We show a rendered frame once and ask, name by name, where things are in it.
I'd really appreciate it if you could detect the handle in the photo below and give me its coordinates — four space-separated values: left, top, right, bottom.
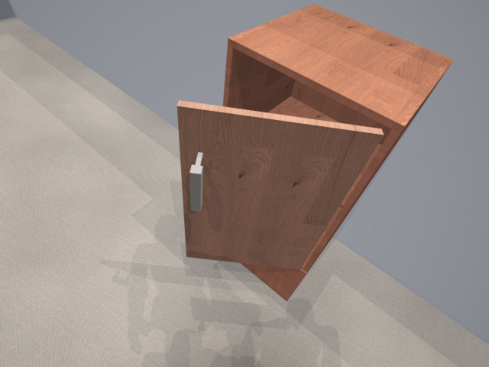
189 152 203 212

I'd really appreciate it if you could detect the cupboard door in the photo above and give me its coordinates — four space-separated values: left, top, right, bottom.
177 100 384 270

